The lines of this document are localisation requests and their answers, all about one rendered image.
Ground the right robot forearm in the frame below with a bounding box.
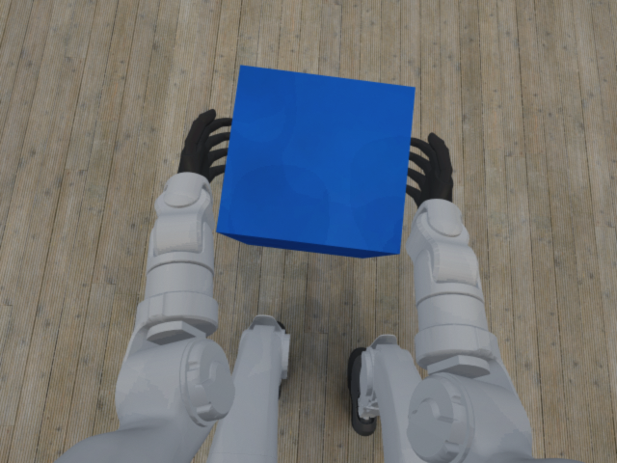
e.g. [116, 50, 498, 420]
[405, 199, 521, 402]

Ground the right robot hand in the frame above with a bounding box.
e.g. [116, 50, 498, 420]
[406, 132, 453, 209]

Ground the robot right upper arm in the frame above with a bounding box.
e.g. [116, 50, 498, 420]
[406, 372, 584, 463]

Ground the robot left upper arm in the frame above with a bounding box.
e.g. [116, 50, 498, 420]
[53, 337, 235, 463]

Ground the robot right foot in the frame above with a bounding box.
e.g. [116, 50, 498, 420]
[348, 347, 377, 436]

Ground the left robot forearm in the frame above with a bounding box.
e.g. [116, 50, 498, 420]
[115, 172, 218, 417]

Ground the carton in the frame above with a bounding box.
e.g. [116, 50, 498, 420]
[216, 65, 416, 259]

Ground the left robot hand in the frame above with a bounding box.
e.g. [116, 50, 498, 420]
[177, 109, 232, 183]

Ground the robot right shin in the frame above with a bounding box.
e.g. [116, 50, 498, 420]
[358, 335, 413, 418]

